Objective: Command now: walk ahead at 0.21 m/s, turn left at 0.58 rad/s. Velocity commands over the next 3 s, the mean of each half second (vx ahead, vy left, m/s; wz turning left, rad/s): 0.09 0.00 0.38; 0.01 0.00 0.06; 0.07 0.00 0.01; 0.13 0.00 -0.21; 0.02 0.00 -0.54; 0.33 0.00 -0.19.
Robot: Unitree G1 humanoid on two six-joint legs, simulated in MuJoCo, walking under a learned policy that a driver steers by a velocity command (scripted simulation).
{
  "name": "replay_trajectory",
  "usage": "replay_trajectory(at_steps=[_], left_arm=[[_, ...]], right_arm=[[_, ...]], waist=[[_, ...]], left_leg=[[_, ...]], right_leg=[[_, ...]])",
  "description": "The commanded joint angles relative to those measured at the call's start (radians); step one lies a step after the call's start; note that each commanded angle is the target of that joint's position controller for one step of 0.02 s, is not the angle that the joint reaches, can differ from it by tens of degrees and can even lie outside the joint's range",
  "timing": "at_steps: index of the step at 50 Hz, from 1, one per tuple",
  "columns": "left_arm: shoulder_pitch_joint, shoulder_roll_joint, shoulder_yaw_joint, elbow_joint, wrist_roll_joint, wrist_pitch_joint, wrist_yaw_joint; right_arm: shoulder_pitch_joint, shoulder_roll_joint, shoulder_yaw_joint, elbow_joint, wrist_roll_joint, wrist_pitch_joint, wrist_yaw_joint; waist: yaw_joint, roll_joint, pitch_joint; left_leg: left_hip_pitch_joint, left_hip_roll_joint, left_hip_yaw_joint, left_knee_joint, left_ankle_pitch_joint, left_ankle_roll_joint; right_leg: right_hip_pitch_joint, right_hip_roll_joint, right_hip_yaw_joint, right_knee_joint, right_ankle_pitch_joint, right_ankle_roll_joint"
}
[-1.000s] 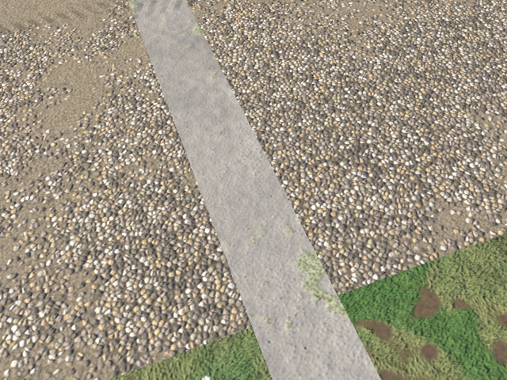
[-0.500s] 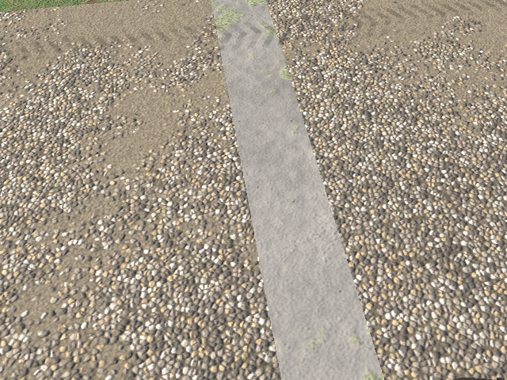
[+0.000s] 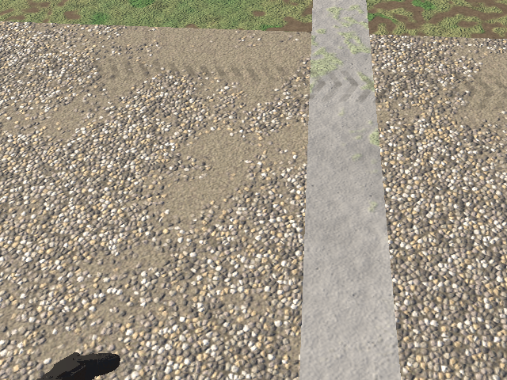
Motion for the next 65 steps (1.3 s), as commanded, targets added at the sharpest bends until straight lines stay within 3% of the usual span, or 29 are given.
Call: replay_trajectory(at_steps=[1, 2, 4, 7, 12, 14, 15, 16, 17, 18, 19, 20, 21, 22, 25, 29, 31, 32, 33, 34, 35, 36, 39, 46, 65], left_arm=[[0.053, 0.122, 0.037, -0.029, 0.005, 0.018, 0.012], [0.040, 0.129, 0.041, -0.020, 0.008, 0.017, 0.012], [0.034, 0.154, 0.053, -0.001, 0.006, 0.017, 0.015], [0.013, 0.176, 0.063, 0.014, -0.008, 0.031, 0.023], [0.033, 0.204, 0.069, 0.056, -0.033, 0.050, 0.011], [0.026, 0.208, 0.067, 0.072, -0.050, 0.054, 0.008], [0.041, 0.186, 0.059, 0.085, -0.054, 0.055, 0.006], [0.095, 0.145, 0.045, 0.107, -0.038, 0.051, 0.002], [0.131, 0.075, 0.018, 0.087, 0.018, 0.045, -0.009], [0.092, 0.094, 0.019, 0.075, 0.006, 0.052, -0.002], [0.054, 0.157, 0.037, 0.074, -0.015, 0.062, 0.004], [0.054, 0.160, 0.043, 0.081, -0.025, 0.071, 0.007], [0.067, 0.155, 0.045, 0.102, -0.021, 0.079, 0.015], [0.076, 0.159, 0.049, 0.109, -0.015, 0.087, 0.020], [0.108, 0.109, 0.034, 0.130, -0.023, 0.092, 0.021], [0.087, 0.095, 0.022, 0.134, -0.024, 0.094, 0.017], [0.118, 0.087, 0.016, 0.152, -0.009, 0.090, 0.009], [0.119, 0.121, 0.020, 0.150, 0.008, 0.088, 0.008], [0.107, 0.184, 0.031, 0.146, 0.006, 0.089, 0.012], [0.071, 0.166, 0.032, 0.161, -0.006, 0.087, 0.008], [0.045, 0.118, 0.019, 0.149, -0.002, 0.080, 0.003], [0.045, 0.106, 0.015, 0.159, 0.004, 0.072, 0.005], [0.075, 0.102, 0.010, 0.183, -0.004, 0.052, 0.012], [0.096, 0.093, 0.003, 0.228, -0.008, 0.056, 0.023], [0.130, 0.071, -0.004, 0.354, -0.014, 0.062, 0.028]], right_arm=[[-0.005, -0.099, -0.036, -0.098, 0.001, 0.025, -0.008], [0.005, -0.069, -0.030, -0.097, 0.003, 0.031, -0.009], [-0.014, -0.042, -0.023, -0.109, -0.003, 0.034, -0.009], [-0.056, -0.039, -0.018, -0.120, -0.008, 0.034, 0.004], [-0.134, -0.045, -0.018, -0.150, -0.013, 0.037, 0.025], [-0.116, -0.042, -0.021, -0.145, -0.015, 0.033, 0.032], [-0.093, -0.050, -0.026, -0.133, -0.018, 0.027, 0.031], [-0.075, -0.091, -0.036, -0.134, -0.022, 0.024, 0.024], [-0.069, -0.182, -0.048, -0.162, -0.038, 0.025, 0.007], [-0.079, -0.132, -0.028, -0.164, -0.058, 0.017, 0.007], [-0.079, -0.100, -0.019, -0.149, -0.056, 0.003, 0.013], [-0.109, -0.087, -0.014, -0.132, -0.050, -0.008, 0.017], [-0.143, -0.091, -0.015, -0.130, -0.044, -0.013, 0.017], [-0.177, -0.088, -0.013, -0.127, -0.035, -0.014, 0.015], [-0.218, -0.055, -0.005, -0.112, -0.038, -0.011, 0.010], [-0.205, -0.043, 0.000, -0.074, -0.036, -0.003, 0.009], [-0.206, -0.019, 0.010, -0.050, -0.024, -0.003, 0.012], [-0.171, -0.004, 0.015, -0.033, -0.030, -0.010, 0.015], [-0.137, -0.008, 0.012, -0.028, -0.044, -0.016, 0.021], [-0.142, 0.007, 0.015, -0.023, -0.050, -0.014, 0.020], [-0.186, -0.024, 0.008, -0.015, -0.049, -0.011, 0.014], [-0.201, -0.024, 0.003, -0.014, -0.043, -0.007, 0.008], [-0.180, -0.010, 0.001, 0.011, -0.041, 0.002, -0.002], [-0.148, -0.001, -0.006, 0.086, -0.033, -0.006, -0.007], [-0.118, -0.003, -0.002, 0.284, -0.024, -0.004, -0.026]], waist=[[0.031, -0.143, -0.098], [0.023, -0.169, -0.084], [0.023, -0.178, -0.102], [0.030, -0.151, -0.152], [0.052, -0.161, -0.134], [0.031, -0.158, -0.126], [0.021, -0.144, -0.125], [0.026, -0.070, -0.142], [0.068, 0.184, -0.194], [0.022, 0.237, -0.216], [0.001, 0.160, -0.190], [0.020, 0.138, -0.165], [0.032, 0.105, -0.159], [0.045, 0.104, -0.146], [0.068, 0.101, -0.159], [0.044, 0.112, -0.155], [0.076, 0.084, -0.135], [0.059, 0.036, -0.131], [0.008, -0.073, -0.103], [-0.003, -0.176, -0.074], [0.024, -0.144, -0.036], [0.028, -0.132, -0.033], [0.036, -0.097, -0.028], [0.047, -0.038, -0.032], [0.043, -0.035, -0.011]], left_leg=[[-0.203, 0.119, 0.022, 0.045, 0.051, -0.030], [-0.169, 0.113, 0.050, -0.002, 0.072, -0.033], [-0.159, 0.122, 0.066, -0.093, 0.117, -0.038], [-0.096, 0.142, 0.076, -0.240, 0.231, -0.030], [0.031, 0.108, 0.111, -0.471, 0.255, 0.010], [0.116, 0.082, 0.136, -0.644, 0.321, 0.043], [0.205, 0.061, 0.145, -0.749, 0.401, 0.067], [0.329, 0.114, 0.067, -0.815, 0.583, 0.097], [0.487, 0.367, -0.223, -0.798, 0.959, 0.184], [0.420, 0.468, -0.318, -0.828, 0.935, 0.356], [0.378, 0.418, -0.273, -0.841, 0.874, 0.366], [0.359, 0.365, -0.206, -0.837, 0.835, 0.321], [0.345, 0.335, -0.170, -0.836, 0.800, 0.286], [0.305, 0.323, -0.143, -0.837, 0.823, 0.274], [0.250, 0.271, -0.068, -0.828, 0.830, 0.259], [0.254, 0.276, -0.104, -0.824, 0.694, 0.266], [0.200, 0.236, -0.090, -0.818, 0.512, 0.207], [0.159, 0.198, -0.076, -0.806, 0.386, 0.152], [0.129, 0.135, -0.023, -0.785, 0.266, 0.111], [0.197, 0.085, 0.043, -0.784, 0.242, 0.070], [0.233, 0.085, 0.044, -0.761, 0.272, 0.058], [0.248, 0.089, 0.044, -0.751, 0.299, 0.063], [0.240, 0.099, 0.031, -0.757, 0.361, 0.074], [0.246, 0.099, 0.037, -0.762, 0.418, 0.060], [0.277, 0.099, 0.057, -0.782, 0.454, 0.052]], right_leg=[[0.254, -0.284, 0.236, -0.193, 0.365, -0.190], [0.209, -0.263, 0.182, -0.221, 0.387, -0.194], [0.224, -0.283, 0.133, -0.241, 0.465, -0.218], [0.249, -0.307, 0.068, -0.246, 0.443, -0.224], [0.249, -0.307, 0.030, -0.219, 0.309, -0.205], [0.256, -0.295, 0.024, -0.157, 0.245, -0.171], [0.227, -0.266, 0.007, -0.105, 0.192, -0.135], [0.159, -0.215, -0.042, -0.018, 0.095, -0.066], [-0.019, -0.105, -0.136, 0.222, -0.287, 0.035], [-0.103, -0.056, -0.035, 0.371, -0.514, 0.080], [-0.111, -0.072, 0.016, 0.459, -0.499, 0.089], [-0.119, -0.080, 0.032, 0.478, -0.455, 0.088], [-0.113, -0.087, 0.044, 0.465, -0.415, 0.088], [-0.080, -0.089, 0.049, 0.456, -0.372, 0.095], [0.038, -0.071, 0.027, 0.333, -0.293, 0.103], [0.140, -0.058, 0.014, 0.102, -0.199, 0.089], [0.265, -0.049, 0.007, -0.125, 0.016, 0.057], [0.324, -0.098, 0.067, -0.138, 0.124, 0.033], [0.309, -0.148, 0.096, -0.109, 0.161, -0.005], [0.172, -0.142, 0.106, -0.137, -0.073, -0.044], [0.112, -0.120, 0.100, -0.167, -0.171, -0.036], [0.098, -0.112, 0.092, -0.174, -0.186, -0.018], [0.130, -0.092, 0.070, -0.151, -0.118, 0.005], [0.167, -0.075, 0.057, -0.135, -0.077, -0.001], [0.194, -0.043, 0.031, -0.158, -0.023, -0.003]])
Next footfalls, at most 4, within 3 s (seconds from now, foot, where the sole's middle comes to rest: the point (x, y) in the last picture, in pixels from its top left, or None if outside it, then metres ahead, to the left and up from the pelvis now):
0.32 left None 0.13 0.15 -0.76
0.64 right None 0.14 -0.10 -0.76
1.96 right None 0.35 -0.03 -0.76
2.40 left None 0.36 0.19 -0.76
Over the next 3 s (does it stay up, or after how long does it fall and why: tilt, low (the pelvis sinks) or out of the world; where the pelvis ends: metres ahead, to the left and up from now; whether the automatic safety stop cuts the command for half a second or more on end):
stays up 0.40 0.00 0.02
